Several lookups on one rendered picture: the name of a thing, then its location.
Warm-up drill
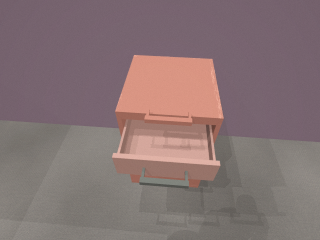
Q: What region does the cabinet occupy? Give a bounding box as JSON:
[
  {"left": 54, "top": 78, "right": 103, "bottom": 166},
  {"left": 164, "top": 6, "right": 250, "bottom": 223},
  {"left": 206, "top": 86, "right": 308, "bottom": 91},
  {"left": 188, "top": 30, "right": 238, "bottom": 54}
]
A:
[{"left": 115, "top": 55, "right": 224, "bottom": 188}]

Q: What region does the handle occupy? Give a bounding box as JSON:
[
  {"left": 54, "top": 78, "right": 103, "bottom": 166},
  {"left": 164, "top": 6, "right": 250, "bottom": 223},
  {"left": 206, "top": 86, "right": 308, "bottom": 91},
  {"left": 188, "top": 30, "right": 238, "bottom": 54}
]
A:
[
  {"left": 139, "top": 167, "right": 189, "bottom": 189},
  {"left": 144, "top": 115, "right": 193, "bottom": 126}
]

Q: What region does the drawer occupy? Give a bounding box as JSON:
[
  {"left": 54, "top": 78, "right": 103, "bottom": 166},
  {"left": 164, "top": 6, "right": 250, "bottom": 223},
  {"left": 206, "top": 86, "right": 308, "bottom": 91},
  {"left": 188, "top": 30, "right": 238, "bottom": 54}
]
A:
[{"left": 112, "top": 119, "right": 221, "bottom": 181}]

